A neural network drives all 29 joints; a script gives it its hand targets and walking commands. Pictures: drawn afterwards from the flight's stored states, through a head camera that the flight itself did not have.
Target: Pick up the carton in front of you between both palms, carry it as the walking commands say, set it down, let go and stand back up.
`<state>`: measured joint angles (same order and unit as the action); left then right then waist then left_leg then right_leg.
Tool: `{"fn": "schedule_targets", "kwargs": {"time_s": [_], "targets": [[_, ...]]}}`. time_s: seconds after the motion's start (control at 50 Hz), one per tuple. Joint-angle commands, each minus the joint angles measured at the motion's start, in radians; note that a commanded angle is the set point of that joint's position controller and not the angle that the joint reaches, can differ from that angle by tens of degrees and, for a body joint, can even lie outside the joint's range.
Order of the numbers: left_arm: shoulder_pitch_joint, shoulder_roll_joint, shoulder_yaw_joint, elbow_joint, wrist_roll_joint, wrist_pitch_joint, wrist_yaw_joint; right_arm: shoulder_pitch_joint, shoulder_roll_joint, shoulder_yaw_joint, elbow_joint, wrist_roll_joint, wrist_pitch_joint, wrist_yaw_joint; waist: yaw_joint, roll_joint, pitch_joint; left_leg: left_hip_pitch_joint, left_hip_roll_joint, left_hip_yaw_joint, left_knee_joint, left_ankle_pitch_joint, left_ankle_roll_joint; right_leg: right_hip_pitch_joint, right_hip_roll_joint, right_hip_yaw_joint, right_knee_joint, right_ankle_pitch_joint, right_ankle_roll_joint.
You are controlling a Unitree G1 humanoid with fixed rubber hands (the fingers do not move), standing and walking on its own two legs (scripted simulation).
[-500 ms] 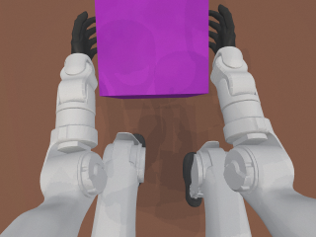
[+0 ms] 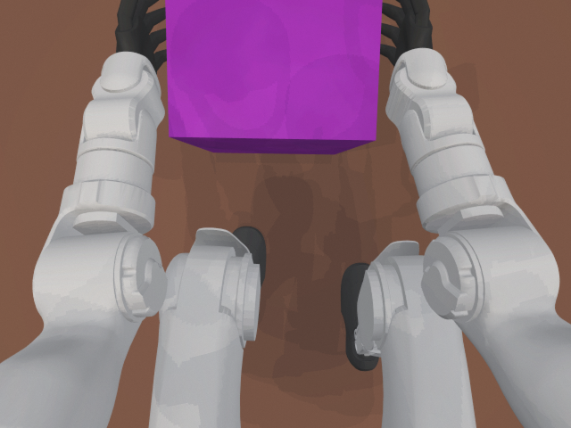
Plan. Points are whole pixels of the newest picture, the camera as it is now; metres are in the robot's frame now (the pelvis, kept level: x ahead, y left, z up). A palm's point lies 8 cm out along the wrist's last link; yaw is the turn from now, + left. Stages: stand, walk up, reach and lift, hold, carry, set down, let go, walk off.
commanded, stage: set down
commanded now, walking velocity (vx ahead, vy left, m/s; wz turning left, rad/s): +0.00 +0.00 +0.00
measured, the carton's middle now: (274, 72) +0.52 +0.10 -0.23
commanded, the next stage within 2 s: none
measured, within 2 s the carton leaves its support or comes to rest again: rests again in 0.42 s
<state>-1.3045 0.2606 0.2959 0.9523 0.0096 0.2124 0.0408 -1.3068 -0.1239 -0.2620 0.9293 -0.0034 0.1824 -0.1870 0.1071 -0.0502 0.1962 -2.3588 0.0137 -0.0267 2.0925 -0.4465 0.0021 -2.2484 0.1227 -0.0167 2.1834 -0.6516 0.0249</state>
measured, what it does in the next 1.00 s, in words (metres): stands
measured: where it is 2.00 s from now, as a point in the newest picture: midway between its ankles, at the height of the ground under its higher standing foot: (302, 316)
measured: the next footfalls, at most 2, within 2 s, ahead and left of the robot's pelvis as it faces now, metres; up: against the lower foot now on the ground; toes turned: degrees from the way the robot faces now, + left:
none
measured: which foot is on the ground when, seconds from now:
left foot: down 0.00-1.00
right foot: down 0.00-1.00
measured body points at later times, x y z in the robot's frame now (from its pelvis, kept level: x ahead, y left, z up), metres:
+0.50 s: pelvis -0.01 +0.00 -0.01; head +0.35 +0.03 +0.25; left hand +0.51 +0.26 -0.18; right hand +0.55 -0.05 -0.18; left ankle +0.14 +0.12 -0.34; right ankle +0.09 -0.11 -0.34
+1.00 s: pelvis -0.01 +0.00 -0.01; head +0.36 +0.03 +0.23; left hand +0.49 +0.28 -0.21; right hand +0.54 -0.10 -0.21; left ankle +0.14 +0.12 -0.34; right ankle +0.09 -0.11 -0.34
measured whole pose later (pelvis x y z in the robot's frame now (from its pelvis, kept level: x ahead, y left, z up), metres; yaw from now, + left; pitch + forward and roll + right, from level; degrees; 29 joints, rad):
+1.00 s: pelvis -0.01 +0.00 -0.01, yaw +1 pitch +34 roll -1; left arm -1.39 0.40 0.28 1.24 -0.14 -0.01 0.04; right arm -1.43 -0.29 -0.08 1.10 0.11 0.08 -0.12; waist 0.08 -0.01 0.42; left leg -2.29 0.02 -0.01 2.14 -0.44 0.01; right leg -2.19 0.13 0.00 2.24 -0.65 0.04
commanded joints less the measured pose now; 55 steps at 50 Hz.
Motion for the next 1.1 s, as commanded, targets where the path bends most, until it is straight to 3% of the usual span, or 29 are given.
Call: {"fn": "schedule_targets", "kwargs": {"time_s": [0.0, 0.24, 0.5, 0.62, 0.72, 0.78, 0.84, 0.86, 0.92, 0.98, 1.02, 1.08], "targets": [[-0.511, -0.917, -0.317, -0.101, -0.089, -0.032, -0.265, -0.610, 0.896, 0.384, -0.105, 0.079, -0.040, 0.276, 0.046, -0.029, -1.077, 0.776, -0.091, 0.067, -0.083, 0.322, -0.014, 0.302, 0.072, -0.038, -0.213, 0.247, -0.016], [-0.542, -0.856, -0.255, -0.016, -0.104, -0.058, -0.287, -0.653, 0.825, 0.354, -0.076, 0.057, -0.057, 0.265, 0.044, -0.088, -0.974, 0.674, -0.077, 0.062, -0.055, 0.273, -0.005, 0.320, 0.058, -0.032, -0.198, 0.226, -0.014], [-0.526, -0.730, -0.201, 0.068, -0.058, -0.063, -0.286, -0.526, 0.703, 0.225, 0.051, -0.040, -0.042, 0.276, 0.003, -0.045, -0.744, 0.569, -0.075, 0.035, -0.060, 0.171, 0.003, 0.228, 0.050, -0.021, -0.189, 0.154, -0.033], [-0.500, -0.664, -0.170, 0.109, -0.037, -0.065, -0.275, -0.476, 0.645, 0.176, 0.094, -0.088, -0.035, 0.282, -0.017, -0.046, -0.662, 0.541, -0.075, 0.019, -0.067, 0.120, 0.006, 0.200, 0.042, -0.018, -0.185, 0.120, -0.040], [-0.481, -0.592, -0.133, 0.128, -0.022, -0.080, -0.257, -0.458, 0.583, 0.153, 0.099, -0.112, -0.044, 0.272, -0.015, -0.048, -0.654, 0.541, -0.070, 0.026, -0.063, 0.108, -0.002, 0.232, 0.034, -0.011, -0.185, 0.118, -0.033], [-0.417, -0.392, -0.064, 0.154, -0.017, -0.111, -0.210, -0.424, 0.390, 0.120, 0.096, -0.112, -0.064, 0.228, -0.012, -0.042, -0.682, 0.573, -0.055, 0.037, -0.057, 0.121, -0.019, 0.275, 0.017, -0.010, -0.187, 0.127, -0.016], [-0.249, 0.177, 0.052, 0.194, -0.029, -0.181, -0.062, -0.310, -0.173, 0.061, 0.095, -0.065, -0.105, 0.092, -0.004, -0.016, -0.737, 0.649, -0.021, 0.037, -0.065, 0.131, -0.038, 0.341, -0.022, -0.003, -0.192, 0.137, 0.013], [-0.254, 0.251, 0.044, 0.204, -0.060, -0.200, -0.025, -0.336, -0.249, 0.072, 0.093, -0.023, -0.113, 0.064, 0.004, -0.008, -0.764, 0.659, -0.015, 0.037, -0.065, 0.141, -0.037, 0.348, -0.027, 0.000, -0.191, 0.146, 0.017], [-0.306, 0.305, 0.005, 0.204, -0.145, -0.241, 0.010, -0.386, -0.255, 0.164, 0.085, 0.097, -0.129, 0.052, 0.030, -0.027, -0.843, 0.688, -0.004, 0.023, -0.047, 0.217, -0.017, 0.367, -0.041, 0.010, -0.174, 0.203, 0.020], [-0.335, 0.326, -0.041, 0.166, -0.190, -0.261, 0.008, -0.416, -0.213, 0.254, 0.036, 0.187, -0.135, 0.069, 0.070, -0.038, -0.910, 0.729, 0.006, 0.014, -0.037, 0.300, 0.000, 0.376, -0.051, 0.015, -0.158, 0.249, 0.023], [-0.327, 0.336, -0.054, 0.139, -0.208, -0.264, 0.004, -0.410, -0.210, 0.280, 0.003, 0.223, -0.135, 0.074, 0.086, -0.034, -0.968, 0.773, 0.012, 0.015, -0.035, 0.339, 0.002, 0.392, -0.052, 0.009, -0.153, 0.268, 0.025], [-0.283, 0.346, -0.057, 0.104, -0.225, -0.254, 0.002, -0.369, -0.243, 0.267, -0.036, 0.231, -0.127, 0.066, 0.083, -0.022, -1.072, 0.862, 0.012, 0.021, -0.040, 0.374, -0.002, 0.419, -0.048, -0.009, -0.157, 0.275, 0.028]]}}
